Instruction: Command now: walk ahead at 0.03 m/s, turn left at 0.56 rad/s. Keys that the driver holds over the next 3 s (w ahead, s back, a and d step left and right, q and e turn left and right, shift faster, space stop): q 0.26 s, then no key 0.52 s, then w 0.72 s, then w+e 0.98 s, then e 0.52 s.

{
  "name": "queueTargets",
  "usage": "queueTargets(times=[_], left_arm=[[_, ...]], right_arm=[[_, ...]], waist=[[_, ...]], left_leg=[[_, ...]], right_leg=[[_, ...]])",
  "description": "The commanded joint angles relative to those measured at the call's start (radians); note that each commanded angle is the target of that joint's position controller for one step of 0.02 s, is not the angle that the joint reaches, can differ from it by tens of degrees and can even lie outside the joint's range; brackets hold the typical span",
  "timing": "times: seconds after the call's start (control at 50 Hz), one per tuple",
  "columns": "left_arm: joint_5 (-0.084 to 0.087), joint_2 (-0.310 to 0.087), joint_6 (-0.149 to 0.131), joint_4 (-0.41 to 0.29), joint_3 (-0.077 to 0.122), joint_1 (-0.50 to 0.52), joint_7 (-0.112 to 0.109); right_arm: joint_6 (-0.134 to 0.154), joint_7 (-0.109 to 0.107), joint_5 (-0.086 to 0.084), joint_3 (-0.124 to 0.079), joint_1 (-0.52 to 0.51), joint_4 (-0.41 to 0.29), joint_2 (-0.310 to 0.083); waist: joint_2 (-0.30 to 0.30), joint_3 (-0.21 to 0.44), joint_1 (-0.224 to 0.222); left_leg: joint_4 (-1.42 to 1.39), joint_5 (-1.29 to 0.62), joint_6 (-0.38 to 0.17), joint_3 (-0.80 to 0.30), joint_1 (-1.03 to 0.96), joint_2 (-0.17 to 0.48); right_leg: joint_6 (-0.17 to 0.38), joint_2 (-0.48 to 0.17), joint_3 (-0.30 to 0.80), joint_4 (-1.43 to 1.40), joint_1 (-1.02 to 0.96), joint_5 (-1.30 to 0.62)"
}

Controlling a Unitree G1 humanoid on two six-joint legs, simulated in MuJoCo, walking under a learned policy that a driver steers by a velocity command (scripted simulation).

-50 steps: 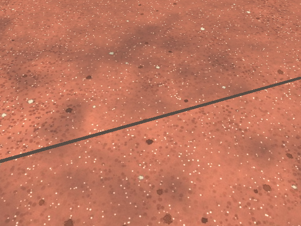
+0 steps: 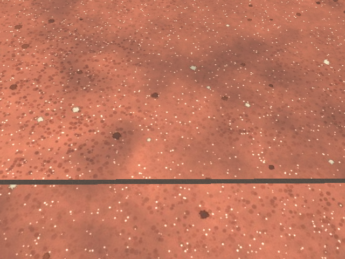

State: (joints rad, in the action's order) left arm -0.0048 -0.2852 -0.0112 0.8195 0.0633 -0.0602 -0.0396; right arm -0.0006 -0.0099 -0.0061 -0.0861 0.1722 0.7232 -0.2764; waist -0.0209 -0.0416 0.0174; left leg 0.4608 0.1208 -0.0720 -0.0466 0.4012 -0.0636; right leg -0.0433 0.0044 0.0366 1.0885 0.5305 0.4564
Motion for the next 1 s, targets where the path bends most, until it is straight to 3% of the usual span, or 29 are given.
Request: queueTargets(times=[0.02,0.12,0.2,0.26,0.28,0.3,0.32,0.34,0.36,0.38,0.4,0.46,0.52,0.56,0.6,0.62,0.64,0.66,0.68,0.7,0.72,0.78,0.8,0.82,0.86,0.9,0.92,0.96,1.0], left_arm=[[0.005,-0.065,0.002,-0.042,0.017,-0.062,-0.012],[0.007,-0.066,0.004,-0.057,0.017,-0.032,-0.011],[0.016,-0.08,-0.015,-0.063,0.023,-0.053,0.005],[0.017,-0.097,-0.028,-0.036,0.036,-0.162,0.021],[-0.002,-0.155,-0.025,-0.032,0.051,-0.199,0.019],[-0.032,-0.245,-0.015,-0.045,0.067,-0.163,0.016],[-0.061,-0.198,-0.021,-0.077,0.057,-0.13,0.017],[-0.049,-0.148,-0.026,-0.109,0.042,-0.053,0.011],[-0.027,-0.113,-0.026,-0.119,0.034,-0.007,0.01],[-0.007,-0.096,-0.026,-0.122,0.026,-0.005,0.009],[0.0,-0.087,-0.024,-0.118,0.019,-0.02,0.007],[-0.007,-0.076,-0.014,-0.103,0.011,-0.085,0.005],[-0.002,-0.11,-0.007,-0.095,0.017,-0.111,0.004],[0.004,-0.146,-0.001,-0.086,0.025,-0.146,0.01],[0.021,-0.139,0.002,-0.079,0.019,-0.139,0.013],[0.027,-0.125,-0.003,-0.065,0.014,-0.171,0.015],[0.014,-0.105,-0.015,-0.062,0.005,-0.192,0.02],[-0.021,-0.067,-0.034,-0.076,-0.008,-0.212,0.035],[-0.021,-0.021,-0.043,-0.076,-0.019,-0.204,0.038],[-0.023,-0.059,-0.04,-0.074,-0.015,-0.138,0.036],[-0.019,-0.068,-0.035,-0.073,-0.01,-0.106,0.035],[-0.013,-0.07,-0.014,-0.056,-0.007,-0.133,0.025],[-0.011,-0.061,-0.012,-0.043,-0.008,-0.152,0.023],[-0.003,-0.059,-0.012,-0.035,-0.006,-0.155,0.022],[0.015,-0.058,-0.022,-0.058,-0.002,-0.105,0.024],[0.034,-0.073,-0.045,-0.091,0.007,-0.058,0.032],[0.039,-0.077,-0.056,-0.096,0.011,-0.06,0.039],[0.04,-0.068,-0.076,-0.09,0.007,-0.078,0.056],[0.03,-0.053,-0.087,-0.05,0.004,-0.153,0.07]], right_arm=[[0.003,-0.019,0.003,-0.042,-0.004,-0.083,-0.159],[-0.011,-0.034,0.002,-0.045,-0.015,-0.107,-0.168],[-0.023,-0.035,0.002,-0.043,-0.02,-0.122,-0.166],[-0.037,-0.041,-0.016,-0.039,-0.038,-0.137,-0.156],[-0.04,-0.043,-0.014,-0.026,-0.017,-0.142,-0.115],[-0.032,-0.04,-0.017,-0.02,-0.006,-0.174,-0.079],[-0.013,-0.033,0.007,-0.043,-0.017,-0.174,-0.162],[-0.013,-0.026,0.003,-0.059,0.023,-0.143,-0.2],[-0.021,-0.026,0.001,-0.058,0.061,-0.105,-0.182],[-0.031,-0.03,0.008,-0.05,0.08,-0.087,-0.151],[-0.036,-0.03,0.008,-0.041,0.082,-0.083,-0.12],[-0.033,-0.029,-0.006,-0.016,0.018,-0.11,-0.072],[-0.029,-0.022,0.002,0.01,-0.039,-0.134,-0.032],[-0.026,-0.018,-0.007,0.005,-0.037,-0.131,-0.058],[-0.023,-0.016,-0.008,0.001,0.025,-0.097,-0.062],[-0.021,-0.016,-0.002,0.0,0.039,-0.088,-0.073],[-0.021,-0.023,0.006,-0.004,0.056,-0.094,-0.108],[-0.026,-0.031,0.016,-0.018,0.076,-0.097,-0.18],[-0.026,-0.021,0.02,-0.002,0.03,-0.082,-0.119],[-0.019,-0.008,0.021,0.011,-0.008,-0.098,-0.06],[-0.012,-0.004,0.029,0.015,-0.006,-0.088,-0.048],[0.007,-0.002,0.024,0.016,0.006,-0.076,-0.069],[0.007,-0.005,0.021,0.018,0.032,-0.063,-0.062],[0.003,-0.008,0.013,0.01,0.055,-0.057,-0.084],[0.001,-0.01,0.004,-0.006,0.114,-0.048,-0.149],[0.022,-0.016,-0.001,-0.008,0.141,-0.036,-0.161],[0.035,-0.016,-0.003,-0.006,0.141,-0.032,-0.151],[0.046,-0.012,-0.015,-0.003,0.098,-0.039,-0.134],[0.04,-0.003,-0.024,-0.005,0.023,-0.052,-0.143]], waist=[[0.129,0.194,-0.03],[0.166,0.177,-0.008],[0.2,0.165,-0.004],[0.184,0.163,-0.058],[0.078,0.172,-0.052],[-0.225,0.121,0.0],[-0.244,0.117,-0.02],[-0.155,0.108,0.016],[-0.106,0.092,0.035],[-0.09,0.085,0.029],[-0.084,0.074,0.021],[-0.118,0.071,-0.018],[-0.174,0.089,-0.051],[-0.19,0.088,-0.07],[-0.164,0.081,-0.033],[-0.141,0.076,-0.028],[-0.09,0.119,-0.032],[0.083,0.174,-0.07],[0.202,0.178,-0.084],[0.148,0.133,-0.051],[0.129,0.107,-0.039],[0.124,0.039,-0.046],[0.124,0.058,-0.042],[0.138,0.042,-0.026],[0.211,-0.045,0.017],[0.241,-0.113,0.032],[0.237,-0.108,0.028],[0.181,-0.07,0.006],[0.152,-0.011,-0.046]], left_leg=[[-0.128,-0.276,-0.183,-0.282,-0.199,0.231],[-0.157,0.03,-0.152,-0.355,-0.138,0.209],[-0.15,0.072,-0.133,-0.436,-0.154,0.201],[-0.088,0.078,-0.072,-0.426,-0.093,0.14],[0.046,0.21,-0.022,-0.345,0.019,0.078],[0.273,0.421,0.029,-0.124,0.232,-0.104],[0.516,0.49,0.073,-0.149,0.245,-0.061],[0.639,0.419,0.081,-0.172,0.217,-0.044],[0.688,0.359,0.096,-0.155,0.204,-0.044],[0.742,0.311,0.113,-0.146,0.214,-0.045],[0.778,0.291,0.127,-0.141,0.21,-0.047],[0.614,0.254,0.154,-0.088,0.186,-0.013],[0.332,0.292,0.163,-0.004,0.038,0.055],[0.207,0.303,0.159,0.041,-0.041,0.044],[-0.035,0.118,0.126,0.06,-0.154,0.034],[-0.141,0.01,0.099,0.038,-0.228,0.042],[-0.127,-0.126,0.068,-0.045,-0.351,0.112],[-0.029,-0.389,0.018,-0.152,-0.453,0.234],[-0.031,-0.265,-0.045,-0.154,-0.323,0.253],[-0.05,-0.106,-0.034,-0.137,-0.259,0.202],[-0.055,-0.028,-0.008,-0.116,-0.229,0.17],[-0.061,0.016,0.015,-0.101,-0.157,0.146],[-0.069,0.129,0.012,-0.096,-0.163,0.137],[-0.093,0.308,-0.01,-0.122,-0.161,0.143],[-0.224,0.666,-0.099,-0.315,-0.153,0.257],[-0.292,0.668,-0.17,-0.475,-0.16,0.358],[-0.291,0.612,-0.182,-0.494,-0.208,0.382],[-0.276,0.479,-0.153,-0.409,-0.251,0.355],[-0.233,0.327,-0.109,-0.25,-0.149,0.266]], right_leg=[[-0.018,0.008,0.025,-0.122,0.009,-0.052],[-0.024,0.026,0.047,-0.279,-0.06,-0.113],[-0.001,0.04,0.051,-0.418,-0.123,-0.098],[0.043,0.021,0.023,-0.693,-0.317,-0.238],[0.092,-0.136,0.139,-0.756,-0.428,-0.245],[0.232,-0.339,0.402,-0.819,-0.447,-0.371],[0.343,-0.44,0.528,-0.846,-0.344,-0.431],[0.319,-0.386,0.423,-0.821,-0.321,-0.45],[0.26,-0.303,0.308,-0.796,-0.313,-0.447],[0.233,-0.26,0.253,-0.784,-0.33,-0.44],[0.236,-0.245,0.218,-0.779,-0.327,-0.488],[0.247,-0.203,0.142,-0.774,-0.389,-0.503],[0.248,-0.203,0.123,-0.755,-0.4,-0.514],[0.26,-0.22,0.147,-0.736,-0.39,-0.541],[0.241,-0.213,0.145,-0.693,-0.369,-0.586],[0.206,-0.199,0.141,-0.681,-0.341,-0.577],[0.146,-0.181,0.126,-0.658,-0.277,-0.507],[0.085,-0.099,0.039,-0.568,-0.194,-0.345],[0.037,-0.06,-0.022,-0.611,-0.247,-0.201],[0.009,-0.056,-0.027,-0.607,-0.285,-0.238],[0.004,-0.049,-0.037,-0.603,-0.287,-0.27],[0.012,-0.053,-0.031,-0.605,-0.3,-0.295],[0.015,-0.035,-0.054,-0.589,-0.306,-0.227],[0.02,-0.001,-0.094,-0.535,-0.265,-0.118],[0.042,0.027,-0.122,-0.385,-0.095,0.001],[0.087,-0.029,-0.042,-0.234,0.035,0.067],[0.106,-0.058,-0.013,-0.192,0.093,0.097],[0.133,-0.081,-0.014,-0.287,0.062,0.073],[0.129,-0.034,-0.081,-0.469,-0.196,-0.11]])
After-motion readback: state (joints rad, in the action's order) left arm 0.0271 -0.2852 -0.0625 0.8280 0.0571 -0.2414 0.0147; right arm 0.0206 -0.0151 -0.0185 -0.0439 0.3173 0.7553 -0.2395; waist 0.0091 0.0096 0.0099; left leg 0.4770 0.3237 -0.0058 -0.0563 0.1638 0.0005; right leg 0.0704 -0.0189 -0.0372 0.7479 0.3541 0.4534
